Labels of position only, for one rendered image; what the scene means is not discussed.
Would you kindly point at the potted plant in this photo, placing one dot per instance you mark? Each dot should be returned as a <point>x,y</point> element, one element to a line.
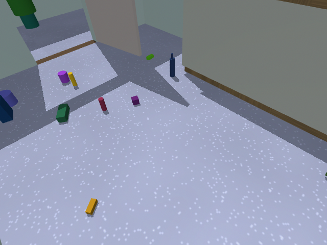
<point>25,9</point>

